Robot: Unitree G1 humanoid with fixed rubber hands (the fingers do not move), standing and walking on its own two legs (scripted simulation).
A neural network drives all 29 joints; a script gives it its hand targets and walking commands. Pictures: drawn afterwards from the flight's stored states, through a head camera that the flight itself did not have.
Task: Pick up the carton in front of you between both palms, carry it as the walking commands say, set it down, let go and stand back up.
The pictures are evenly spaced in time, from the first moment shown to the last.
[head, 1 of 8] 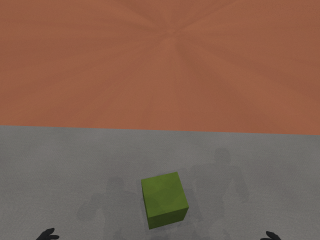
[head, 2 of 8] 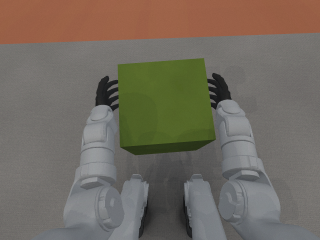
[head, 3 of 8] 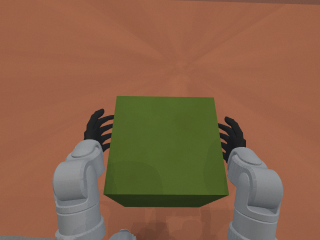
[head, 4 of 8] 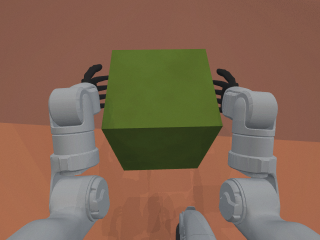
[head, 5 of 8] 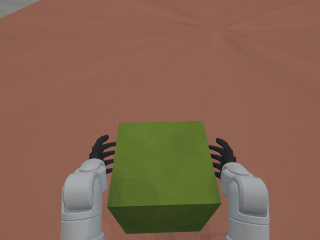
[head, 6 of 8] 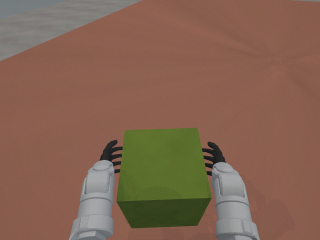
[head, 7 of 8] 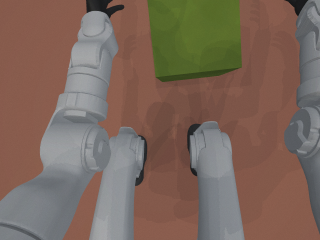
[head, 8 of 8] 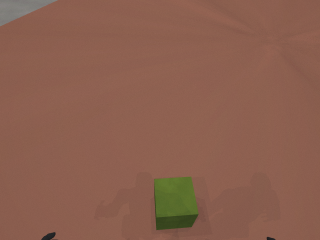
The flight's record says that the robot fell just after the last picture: no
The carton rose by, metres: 1.00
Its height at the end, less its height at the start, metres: +0.27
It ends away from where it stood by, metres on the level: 6.17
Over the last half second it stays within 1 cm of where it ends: yes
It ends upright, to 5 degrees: yes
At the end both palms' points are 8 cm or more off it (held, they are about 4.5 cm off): yes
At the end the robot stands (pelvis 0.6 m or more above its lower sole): yes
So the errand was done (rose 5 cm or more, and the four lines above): yes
